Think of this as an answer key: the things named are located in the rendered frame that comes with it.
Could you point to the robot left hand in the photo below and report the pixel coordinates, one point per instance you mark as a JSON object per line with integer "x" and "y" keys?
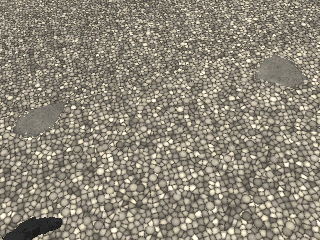
{"x": 34, "y": 227}

